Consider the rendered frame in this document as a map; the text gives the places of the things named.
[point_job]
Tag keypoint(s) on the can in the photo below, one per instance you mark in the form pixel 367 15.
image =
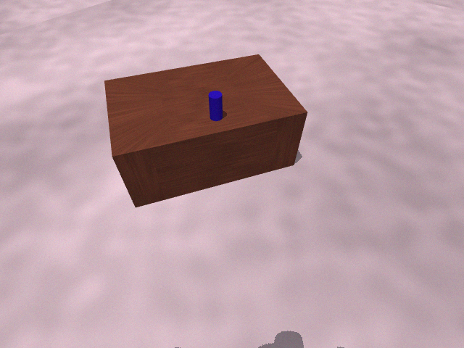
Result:
pixel 216 105

